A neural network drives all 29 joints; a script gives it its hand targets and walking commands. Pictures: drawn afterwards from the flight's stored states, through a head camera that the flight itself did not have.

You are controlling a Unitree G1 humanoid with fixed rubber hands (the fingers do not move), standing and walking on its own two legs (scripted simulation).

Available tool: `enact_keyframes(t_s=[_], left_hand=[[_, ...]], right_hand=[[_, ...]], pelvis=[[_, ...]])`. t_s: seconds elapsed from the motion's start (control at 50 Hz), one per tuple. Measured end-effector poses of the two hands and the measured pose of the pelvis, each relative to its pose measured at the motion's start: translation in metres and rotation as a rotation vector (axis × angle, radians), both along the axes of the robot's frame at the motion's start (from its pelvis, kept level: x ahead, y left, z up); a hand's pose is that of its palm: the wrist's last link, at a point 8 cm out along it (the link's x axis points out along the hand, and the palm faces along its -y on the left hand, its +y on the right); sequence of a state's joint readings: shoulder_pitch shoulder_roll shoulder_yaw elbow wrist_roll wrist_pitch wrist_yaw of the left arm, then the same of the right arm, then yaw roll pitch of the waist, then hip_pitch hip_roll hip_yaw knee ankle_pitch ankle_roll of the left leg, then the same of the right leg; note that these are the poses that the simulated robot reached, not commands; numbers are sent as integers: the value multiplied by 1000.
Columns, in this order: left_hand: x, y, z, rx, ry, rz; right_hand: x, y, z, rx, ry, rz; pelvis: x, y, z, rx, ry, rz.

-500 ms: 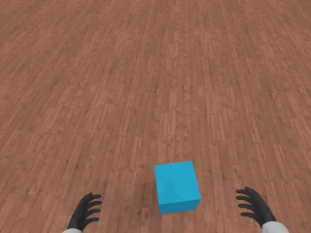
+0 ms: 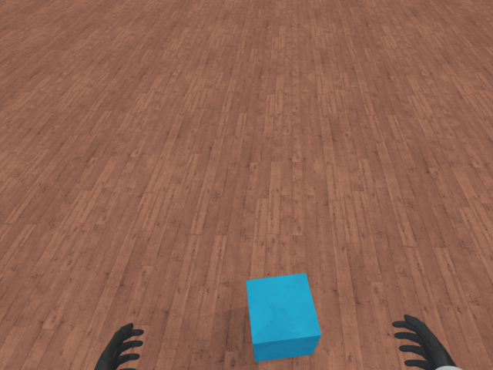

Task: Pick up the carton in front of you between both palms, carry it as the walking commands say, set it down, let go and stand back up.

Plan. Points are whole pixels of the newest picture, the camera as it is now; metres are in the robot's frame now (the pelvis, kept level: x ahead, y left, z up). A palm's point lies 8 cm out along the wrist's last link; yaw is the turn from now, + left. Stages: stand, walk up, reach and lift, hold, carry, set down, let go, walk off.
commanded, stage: stand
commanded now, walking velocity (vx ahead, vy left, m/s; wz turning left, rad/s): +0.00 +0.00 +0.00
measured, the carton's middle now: (280, 318) +0.40 -0.06 -0.64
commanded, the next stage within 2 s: none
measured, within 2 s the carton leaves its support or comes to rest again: neither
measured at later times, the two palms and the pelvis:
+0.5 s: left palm out of the picture +0.13 +0.28 -0.09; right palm out of the picture +0.13 -0.30 -0.09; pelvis +0.01 -0.01 +0.00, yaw +1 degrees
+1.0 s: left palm out of the picture +0.09 +0.29 -0.09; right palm out of the picture +0.09 -0.31 -0.09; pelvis -0.01 -0.01 +0.01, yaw +1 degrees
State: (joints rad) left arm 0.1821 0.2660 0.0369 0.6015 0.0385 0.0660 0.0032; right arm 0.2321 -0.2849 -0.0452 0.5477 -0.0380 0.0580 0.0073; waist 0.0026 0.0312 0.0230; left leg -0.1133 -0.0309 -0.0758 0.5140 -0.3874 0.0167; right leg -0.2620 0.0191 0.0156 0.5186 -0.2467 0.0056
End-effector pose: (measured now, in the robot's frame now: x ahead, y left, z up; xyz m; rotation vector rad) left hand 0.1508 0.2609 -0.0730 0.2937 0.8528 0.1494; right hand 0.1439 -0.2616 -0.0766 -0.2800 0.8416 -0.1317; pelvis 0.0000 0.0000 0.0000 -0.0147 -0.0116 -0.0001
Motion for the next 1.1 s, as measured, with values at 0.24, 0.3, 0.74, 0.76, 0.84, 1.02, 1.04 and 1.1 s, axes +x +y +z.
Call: enact_keyframes(t_s=[0.24, 0.3, 0.74, 0.76, 0.84, 1.02, 1.04, 1.1], left_hand=[[-17, 25, -13, 68, 100, 45], [-16, 22, -14, 65, 104, 47], [-36, 26, -16, 69, 153, 76], [-38, 26, -16, 70, 157, 77], [-46, 28, -16, 72, 171, 82], [-61, 30, -17, 76, 202, 91], [-63, 30, -17, 76, 205, 92], [-67, 30, -17, 77, 214, 94]], right_hand=[[-8, -31, -10, -74, 78, -25], [-9, -32, -12, -75, 89, -25], [-33, -44, -16, -93, 159, -26], [-35, -45, -16, -93, 162, -26], [-41, -47, -16, -95, 174, -28], [-55, -53, -18, -98, 204, -32], [-56, -53, -18, -98, 208, -32], [-60, -55, -18, -99, 218, -34]], pelvis=[[12, -4, -2, 3, 16, 12], [13, -5, -1, 3, 14, 15], [5, -11, 4, 8, -16, 22], [4, -11, 4, 8, -17, 22], [1, -12, 5, 9, -22, 21], [-7, -14, 7, 12, -30, 19], [-8, -14, 7, 12, -30, 19], [-10, -15, 7, 13, -31, 18]])
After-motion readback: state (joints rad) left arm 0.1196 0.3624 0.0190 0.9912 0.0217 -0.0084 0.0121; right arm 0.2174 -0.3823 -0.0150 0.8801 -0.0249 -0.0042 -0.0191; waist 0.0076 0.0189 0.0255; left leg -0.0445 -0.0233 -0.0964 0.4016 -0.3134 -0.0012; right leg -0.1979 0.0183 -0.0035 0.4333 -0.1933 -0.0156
